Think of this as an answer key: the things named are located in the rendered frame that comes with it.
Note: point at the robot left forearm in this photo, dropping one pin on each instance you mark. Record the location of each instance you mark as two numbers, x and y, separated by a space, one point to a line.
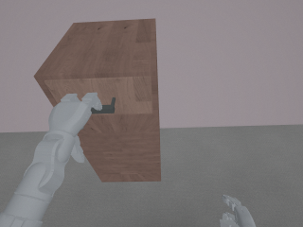
42 178

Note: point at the robot right hand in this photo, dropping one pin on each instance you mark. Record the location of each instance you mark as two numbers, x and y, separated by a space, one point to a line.
241 217

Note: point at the handle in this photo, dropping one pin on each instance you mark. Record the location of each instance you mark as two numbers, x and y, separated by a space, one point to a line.
106 109

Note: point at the cabinet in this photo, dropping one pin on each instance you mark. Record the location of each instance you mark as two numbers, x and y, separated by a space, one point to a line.
119 147

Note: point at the drawer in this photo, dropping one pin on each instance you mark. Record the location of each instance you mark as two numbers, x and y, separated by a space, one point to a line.
133 94

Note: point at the robot left hand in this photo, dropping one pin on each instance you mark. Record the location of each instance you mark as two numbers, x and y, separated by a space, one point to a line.
71 115

